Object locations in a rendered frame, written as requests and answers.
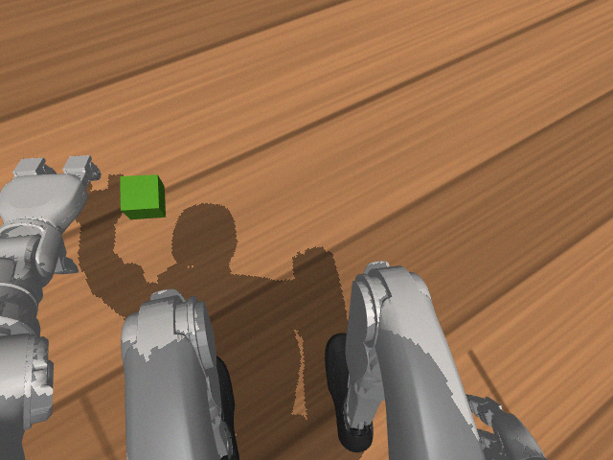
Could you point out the right robot foot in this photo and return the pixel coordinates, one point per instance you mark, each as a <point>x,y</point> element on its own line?
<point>337,376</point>

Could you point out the right robot hand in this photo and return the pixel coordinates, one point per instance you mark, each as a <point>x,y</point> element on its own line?
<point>511,440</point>

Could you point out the cube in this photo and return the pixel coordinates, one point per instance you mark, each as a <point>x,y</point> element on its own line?
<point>143,196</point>

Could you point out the left robot arm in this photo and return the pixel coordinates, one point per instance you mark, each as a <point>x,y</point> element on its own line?
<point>29,250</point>

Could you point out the left robot foot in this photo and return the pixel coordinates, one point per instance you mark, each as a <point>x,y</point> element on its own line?
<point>228,408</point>

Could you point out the left robot hand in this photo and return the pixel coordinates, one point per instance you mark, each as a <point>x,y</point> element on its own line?
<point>38,192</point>

